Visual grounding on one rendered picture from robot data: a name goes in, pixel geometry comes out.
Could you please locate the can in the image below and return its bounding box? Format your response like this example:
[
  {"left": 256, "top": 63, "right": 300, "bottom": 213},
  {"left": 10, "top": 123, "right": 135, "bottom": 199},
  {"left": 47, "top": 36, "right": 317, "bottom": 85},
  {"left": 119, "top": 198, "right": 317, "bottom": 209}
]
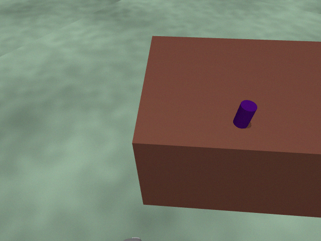
[{"left": 233, "top": 100, "right": 257, "bottom": 129}]

